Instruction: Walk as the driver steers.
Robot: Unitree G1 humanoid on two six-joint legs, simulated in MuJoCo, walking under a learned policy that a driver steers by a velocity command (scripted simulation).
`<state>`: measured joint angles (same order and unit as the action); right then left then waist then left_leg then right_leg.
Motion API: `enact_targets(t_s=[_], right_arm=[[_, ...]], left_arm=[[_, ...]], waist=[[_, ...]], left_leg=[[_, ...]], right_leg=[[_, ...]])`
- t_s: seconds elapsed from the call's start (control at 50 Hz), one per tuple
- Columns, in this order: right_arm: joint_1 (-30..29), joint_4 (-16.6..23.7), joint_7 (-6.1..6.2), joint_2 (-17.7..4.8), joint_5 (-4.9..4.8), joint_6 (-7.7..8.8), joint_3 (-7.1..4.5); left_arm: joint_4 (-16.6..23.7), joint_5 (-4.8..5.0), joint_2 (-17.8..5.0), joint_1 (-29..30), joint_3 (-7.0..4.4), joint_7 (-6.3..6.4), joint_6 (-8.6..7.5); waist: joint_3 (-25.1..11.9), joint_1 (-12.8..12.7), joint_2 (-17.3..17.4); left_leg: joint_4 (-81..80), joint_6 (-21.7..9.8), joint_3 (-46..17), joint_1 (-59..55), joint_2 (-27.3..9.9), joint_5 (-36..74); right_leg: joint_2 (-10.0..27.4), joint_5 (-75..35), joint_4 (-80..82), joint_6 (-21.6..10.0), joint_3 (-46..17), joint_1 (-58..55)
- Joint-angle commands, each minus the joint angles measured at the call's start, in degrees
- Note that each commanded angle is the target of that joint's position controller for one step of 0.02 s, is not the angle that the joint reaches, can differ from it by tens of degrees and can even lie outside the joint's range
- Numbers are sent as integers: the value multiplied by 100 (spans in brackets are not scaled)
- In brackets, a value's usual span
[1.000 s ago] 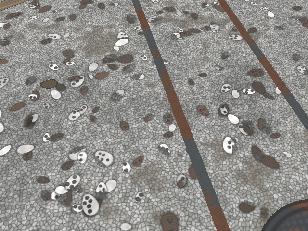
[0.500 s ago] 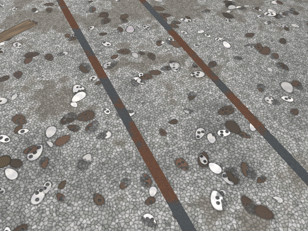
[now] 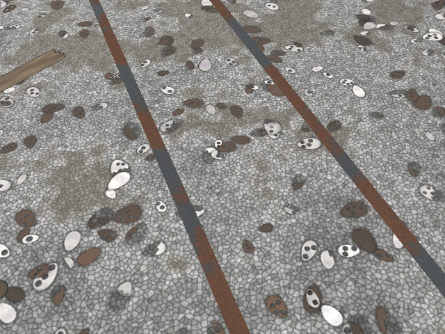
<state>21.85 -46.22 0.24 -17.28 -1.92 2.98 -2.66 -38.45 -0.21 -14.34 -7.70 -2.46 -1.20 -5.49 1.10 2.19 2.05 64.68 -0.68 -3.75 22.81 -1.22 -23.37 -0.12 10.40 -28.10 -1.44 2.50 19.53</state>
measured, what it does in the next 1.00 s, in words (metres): walks ahead, turning left: left foot, then right foot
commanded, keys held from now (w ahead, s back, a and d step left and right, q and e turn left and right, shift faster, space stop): w+q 0.58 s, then q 0.18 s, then no key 0.24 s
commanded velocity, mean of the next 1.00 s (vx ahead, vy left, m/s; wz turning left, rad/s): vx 0.39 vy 0.00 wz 0.50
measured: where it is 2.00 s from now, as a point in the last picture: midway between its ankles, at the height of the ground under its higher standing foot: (178, 329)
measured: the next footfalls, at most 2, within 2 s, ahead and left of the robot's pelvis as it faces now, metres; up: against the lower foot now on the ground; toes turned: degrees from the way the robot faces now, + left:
left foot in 0.40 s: +0.34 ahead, +0.18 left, +0.00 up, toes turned +17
right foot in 0.86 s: +0.63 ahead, +0.10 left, +0.00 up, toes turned +34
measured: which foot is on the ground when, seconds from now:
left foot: up 0.00-0.38, down 0.40-0.86, up 0.88-1.00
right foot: down 0.00-0.40, up 0.42-0.84, down 0.86-1.00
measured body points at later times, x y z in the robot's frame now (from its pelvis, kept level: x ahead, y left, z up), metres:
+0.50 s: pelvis +0.25 +0.08 -0.01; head +0.29 +0.10 +0.44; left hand +0.25 +0.38 -0.13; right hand +0.48 -0.13 -0.10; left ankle +0.30 +0.17 -0.74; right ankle +0.15 -0.11 -0.64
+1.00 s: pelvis +0.46 +0.12 -0.01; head +0.50 +0.13 +0.44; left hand +0.49 +0.42 -0.09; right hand +0.71 -0.07 -0.12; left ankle +0.32 +0.19 -0.66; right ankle +0.60 +0.08 -0.74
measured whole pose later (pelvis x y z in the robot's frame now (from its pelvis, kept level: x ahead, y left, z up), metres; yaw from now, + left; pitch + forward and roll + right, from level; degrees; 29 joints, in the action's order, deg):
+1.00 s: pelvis +0.46 +0.12 -0.01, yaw +32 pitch +1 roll +0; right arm 14.0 -39.3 2.3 -17.9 -0.6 -2.3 -3.5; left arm -41.0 -1.2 -13.8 -4.5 -1.6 -1.1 -3.0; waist 3.0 0.8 1.6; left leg 63.5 3.6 -7.6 22.7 3.9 -31.7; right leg -2.0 5.8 -28.3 -1.9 -0.3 23.8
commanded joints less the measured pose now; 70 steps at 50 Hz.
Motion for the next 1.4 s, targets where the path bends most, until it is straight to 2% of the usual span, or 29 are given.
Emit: enact_targets(t_s=[0.02, 0.12, 0.2, 0.3, 0.34, 0.38, 0.4, 0.42, 0.44, 0.46, 0.5, 0.52, 0.6, 0.68, 0.76, 0.84, 0.86, 0.88, 0.9, 0.92, 0.94, 1.0, 1.06, 1.12, 1.16, 1.2, 1.24, 1.26, 1.4], right_arm=[[-156, 530, -7, -405, 18, -36, -169], [-561, 759, -34, -205, 73, -145, -155], [-1306, 997, -200, -84, 72, -79, -81], [-2009, 1417, -351, -179, 63, -97, -90], [-1877, 1499, -370, -327, 82, -126, -167], [-667, 1239, -320, -715, 78, -165, -412], [347, 975, -216, -1151, 57, -214, -624], [224, 1003, -152, -1913, 2, -179, -731], [411, 1232, -189, -1497, 50, -70, -587], [245, 1151, -223, -1135, 114, 17, -477], [-473, 1218, -203, -796, 97, 54, -367], [-724, 1317, -178, -661, 166, 58, -311], [-768, 1273, -65, -807, 165, 94, -341], [-553, 1093, 92, -937, 107, -52, -400], [-312, 961, 166, -910, 63, -212, -414], [-663, 1049, 222, -617, 98, -242, -330], [-575, 1148, 208, -337, 179, -212, -235], [363, 1062, 198, -62, 204, -200, -137], [908, 941, 166, -451, 154, -214, -163], [510, 836, 180, -856, 101, -306, -280], [-19, 894, 221, -938, 99, -418, -318], [-330, 934, 235, -540, 147, -624, -233], [-374, 840, 216, -199, 207, -544, -104], [-376, 718, 176, -288, 198, -521, -126], [-452, 693, 140, -290, 275, -516, -117], [-743, 789, 157, -788, 342, -514, -205], [-822, 719, 114, -310, 368, -417, -90], [-884, 706, 108, -266, 381, -362, -71], [-658, 589, 132, -268, 280, -204, -54]], left_arm=[[12, -33, -523, -381, -189, 6, -72], [-280, -52, -767, -427, -309, 71, -180], [-437, -12, -1003, -582, -363, 137, -101], [-658, 140, -1274, -917, -455, 148, 67], [-672, 185, -1435, -878, -500, 167, 144], [-640, 237, -1489, -759, -503, 201, 232], [-574, 144, -1285, -856, -413, 226, 212], [-220, -133, -401, -1407, -123, 148, 82], [-167, 50, -761, -931, -137, 76, -141], [6, 282, -1121, -299, -235, 38, -238], [-28, 80, -1009, -212, -202, 113, -289], [-61, 11, -1059, -335, -244, 120, -234], [-45, -87, -810, -260, -203, 131, -19], [125, -97, -550, 484, -89, 114, 3], [245, -6, -705, 854, -138, 35, 26], [85, -110, -906, 232, -252, 10, -85], [112, -224, -1135, -33, -285, 48, -119], [122, -357, -1324, -187, -288, 83, -71], [-6, -158, -1115, -401, -277, 45, 27], [104, -30, -828, -174, -194, 27, 76], [132, -43, -688, 17, -131, 25, 148], [64, -116, -597, 556, -40, 20, 302], [-65, -107, -711, 453, -90, 57, 350], [-144, -17, -791, 390, -94, 86, 400], [-221, 19, -658, 308, -24, 87, 419], [-270, -84, -568, 32, 6, 42, 367], [-294, -107, -504, 284, 23, 49, 360], [-356, -86, -463, 231, 28, 67, 371], [-674, -43, -482, 53, 12, 110, 390]], waist=[[-141, -225, -965], [85, -165, -584], [250, -432, -463], [452, -614, -447], [228, -430, -606], [-507, 308, -587], [-1050, 740, -183], [-1427, 42, 1549], [-2400, 433, 909], [-1572, 537, 470], [-703, 43, -101], [-594, -174, 16], [-303, -332, -13], [-264, -104, 223], [-415, 25, 410], [-621, -340, 492], [-1148, -374, 31], [-1721, -17, -1336], [-2183, 39, -1725], [-1671, -129, -1029], [-1299, -214, -697], [-522, 4, -891], [-674, -109, -1128], [-813, -96, -1032], [-638, -37, -901], [-297, -376, 21], [-80, -281, 276], [-28, -318, 334], [-135, -273, -3]], left_leg=[[285, 51, -235, 1506, -615, 605], [-468, 180, -274, 1790, -658, 1583], [-1812, 81, 79, 1592, -581, 2519], [-2616, -215, 455, 1663, -458, 1974], [-2733, -431, 770, 1156, -154, 1385], [-3127, -753, 1095, -591, 413, 1399], [-3240, -1022, 464, -2380, 227, 1635], [-3690, -2068, -2748, -4308, -1364, 982], [-4691, -2427, -4500, -4676, -1857, 67], [-4828, -2056, -3697, -4205, -1702, 410], [-4786, -1688, -2401, -2598, -1233, 1566], [-4890, -1633, -2049, -2023, -1072, 2111], [-5122, -1656, -1386, -1073, -793, 3373], [-4674, -1170, -738, -669, -281, 4226], [-4218, -926, -1329, -1027, -390, 3515], [-3117, -628, -1635, -1470, -293, 3336], [-2170, -392, -1358, -1149, 95, 2578], [-637, -2, -926, 160, 827, -1053], [266, 216, -877, 721, 717, -1894], [712, 392, -912, 926, 497, -1497], [788, 489, -733, 1019, 386, -1138], [-517, 565, -326, 232, 94, -613], [-1890, 526, 38, -510, 79, -410], [-3027, 366, 117, -1067, 75, 629], [-3851, 138, 123, -1613, 72, 1276], [-3906, -291, -525, -1277, -472, 820], [-4242, -282, -473, -377, -325, -369], [-4278, -182, -446, -266, -292, -227], [-3930, -73, -318, -608, -190, 1120]], right_leg=[[1520, -139, 1757, -923, -1519, -1274], [1529, -1357, 2037, -1014, -448, -1192], [1456, -1430, 2040, -867, 215, -1390], [1722, -1737, 1722, -683, 539, -2213], [1723, -3306, 1087, -554, 737, -2423], [1460, -4656, -725, -323, 1055, -2125], [1229, -3516, -2346, -65, 1077, -889], [122, 1887, -4513, 340, 772, 1851], [-122, 2431, -5247, 283, -684, 2465], [150, 1861, -5200, 146, -779, 2936], [580, 1059, -4219, 92, -739, 2419], [700, 845, -3920, 119, -784, 1965], [559, 336, -2982, 441, -575, 1556], [74, -1014, -1261, 566, -409, 970], [-218, -1302, -398, 486, -619, 659], [-23, -1720, 466, 89, -603, -101], [678, -3338, 340, -211, -1117, -1150], [2027, -5508, 56, -1222, -2634, -2751], [2626, -4167, 280, -1830, -3918, -2985], [2279, -2856, 479, -1658, -3598, -2492], [1928, -1945, 586, -1370, -3026, -2071], [1136, -716, 1116, -945, -1879, -504], [969, -1103, 1091, -1018, -1453, -466], [1084, -438, 993, -1045, -1535, -516], [910, 615, 1017, -697, -1443, -57], [336, 1484, 779, -91, -844, 263], [138, 842, 384, 129, -540, -441], [156, 625, 286, 89, -530, -567], [198, -383, 94, 5, -544, -703]])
